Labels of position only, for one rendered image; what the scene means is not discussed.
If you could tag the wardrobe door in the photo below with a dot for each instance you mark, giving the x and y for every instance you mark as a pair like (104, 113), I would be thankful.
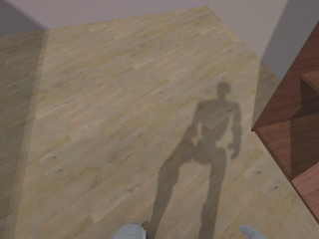
(307, 183)

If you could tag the right robot hand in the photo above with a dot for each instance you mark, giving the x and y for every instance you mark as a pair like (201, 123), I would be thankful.
(251, 232)

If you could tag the robot left thigh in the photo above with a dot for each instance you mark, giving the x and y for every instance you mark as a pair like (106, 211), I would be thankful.
(131, 231)

